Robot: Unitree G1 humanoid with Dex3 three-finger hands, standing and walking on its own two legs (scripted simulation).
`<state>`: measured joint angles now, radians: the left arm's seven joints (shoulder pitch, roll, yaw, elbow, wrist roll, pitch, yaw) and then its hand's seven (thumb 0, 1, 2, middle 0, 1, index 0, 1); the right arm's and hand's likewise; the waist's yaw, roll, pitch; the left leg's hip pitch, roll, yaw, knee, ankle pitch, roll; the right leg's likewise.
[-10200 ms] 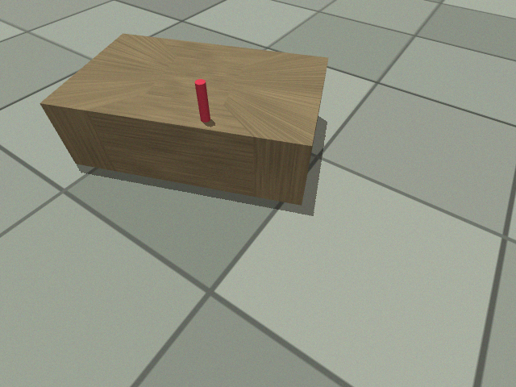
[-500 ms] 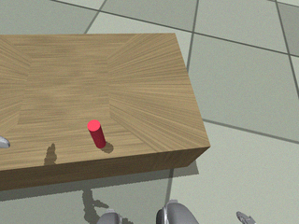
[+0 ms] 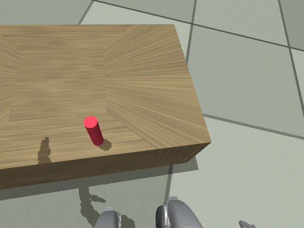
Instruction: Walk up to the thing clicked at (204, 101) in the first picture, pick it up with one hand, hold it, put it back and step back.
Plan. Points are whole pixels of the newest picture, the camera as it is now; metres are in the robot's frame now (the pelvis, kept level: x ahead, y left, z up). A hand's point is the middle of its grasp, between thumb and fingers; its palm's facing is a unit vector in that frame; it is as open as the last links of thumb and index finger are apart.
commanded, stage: go down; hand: left
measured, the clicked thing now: (94, 132) +0.44 +0.16 -0.22
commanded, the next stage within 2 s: none
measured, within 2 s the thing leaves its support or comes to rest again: neither
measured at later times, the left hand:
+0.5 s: hand out of the picture +0.41 +0.36 +0.03, palm faces +0.11 -0.99 -0.07, open 17.1 cm
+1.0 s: hand out of the picture +0.40 +0.36 +0.02, palm faces +0.12 -0.99 -0.05, open 17.1 cm
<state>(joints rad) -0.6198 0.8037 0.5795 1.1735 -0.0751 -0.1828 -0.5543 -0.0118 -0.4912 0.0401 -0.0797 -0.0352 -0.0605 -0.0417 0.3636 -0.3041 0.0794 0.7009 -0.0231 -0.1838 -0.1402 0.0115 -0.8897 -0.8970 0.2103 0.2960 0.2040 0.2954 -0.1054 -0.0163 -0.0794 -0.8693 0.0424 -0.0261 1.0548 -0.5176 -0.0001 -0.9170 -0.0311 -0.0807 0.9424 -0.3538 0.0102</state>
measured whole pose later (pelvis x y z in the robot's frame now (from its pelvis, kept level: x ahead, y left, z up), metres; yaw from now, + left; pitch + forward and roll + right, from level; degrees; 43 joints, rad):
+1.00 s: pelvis +0.00 +0.00 -0.02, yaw +0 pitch +23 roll -3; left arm -0.63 0.82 0.64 1.14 -0.13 -0.25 -0.62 -0.01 -0.44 0.07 -0.06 -0.05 -0.04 -0.06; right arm 0.30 -0.31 0.10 0.69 -0.02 -0.18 -0.15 0.01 -0.90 -0.90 0.21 0.30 0.20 0.30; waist -0.11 -0.02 -0.09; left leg -0.99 0.04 -0.04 1.15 -0.55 -0.01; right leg -1.04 -0.04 -0.09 1.04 -0.39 0.00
